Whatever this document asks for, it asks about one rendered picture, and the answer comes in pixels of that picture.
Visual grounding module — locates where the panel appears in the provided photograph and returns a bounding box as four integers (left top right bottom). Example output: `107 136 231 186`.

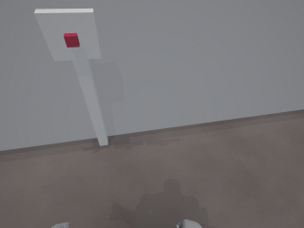
34 9 108 146

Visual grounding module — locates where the button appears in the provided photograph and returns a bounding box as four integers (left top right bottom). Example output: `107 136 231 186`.
64 33 80 48

